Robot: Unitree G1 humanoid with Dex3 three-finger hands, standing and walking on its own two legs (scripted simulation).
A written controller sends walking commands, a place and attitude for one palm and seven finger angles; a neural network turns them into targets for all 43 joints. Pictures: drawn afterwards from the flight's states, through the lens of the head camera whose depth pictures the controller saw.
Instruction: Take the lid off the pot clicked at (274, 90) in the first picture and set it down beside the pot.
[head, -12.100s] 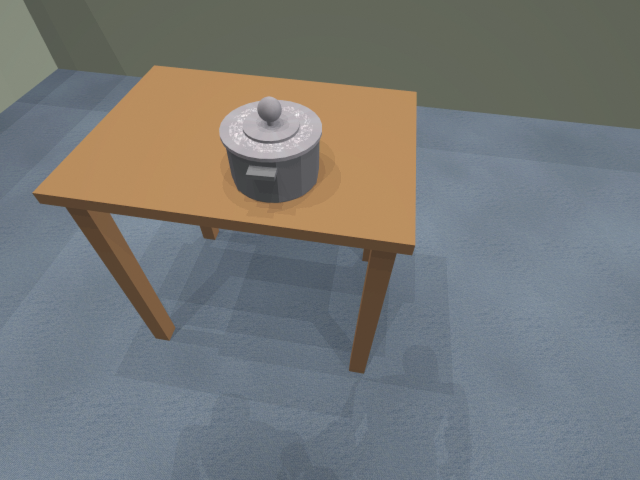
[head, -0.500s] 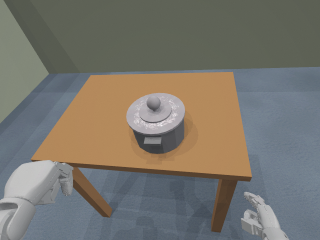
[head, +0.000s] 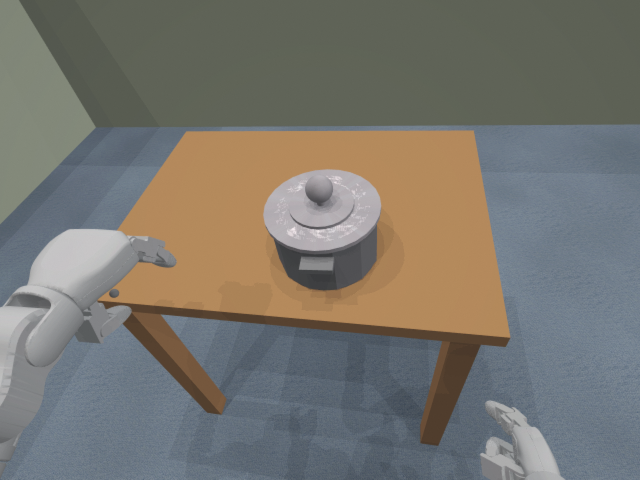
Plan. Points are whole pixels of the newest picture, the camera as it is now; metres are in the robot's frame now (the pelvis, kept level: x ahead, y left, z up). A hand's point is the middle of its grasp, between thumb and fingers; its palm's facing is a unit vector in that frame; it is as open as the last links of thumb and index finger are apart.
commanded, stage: reach forward and open the fingers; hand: left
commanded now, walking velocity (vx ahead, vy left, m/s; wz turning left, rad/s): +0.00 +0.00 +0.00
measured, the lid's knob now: (319, 189) +0.52 +0.06 +0.07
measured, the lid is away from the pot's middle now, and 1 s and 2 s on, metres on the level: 0.00 0.00 0.00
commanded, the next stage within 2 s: move the open hand above the knob in 0.22 s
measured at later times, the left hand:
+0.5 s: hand (151, 257) +0.32 +0.23 +0.15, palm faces -0.14 +0.04 -0.99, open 10.2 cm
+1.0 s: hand (213, 217) +0.38 +0.18 +0.15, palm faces -0.19 -0.05 -0.98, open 10.2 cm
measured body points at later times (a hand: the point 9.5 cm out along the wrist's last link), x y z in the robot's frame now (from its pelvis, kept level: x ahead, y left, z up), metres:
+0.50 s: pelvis +0.00 +0.01 +0.00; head +0.01 -0.04 +0.45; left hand +0.32 +0.23 +0.20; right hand +0.21 -0.21 -0.10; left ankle +0.03 +0.09 -0.74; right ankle +0.00 -0.13 -0.74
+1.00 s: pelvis +0.02 -0.01 +0.00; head +0.03 -0.07 +0.44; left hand +0.39 +0.18 +0.20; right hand +0.20 -0.24 -0.12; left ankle +0.03 +0.09 -0.74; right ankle +0.00 -0.13 -0.74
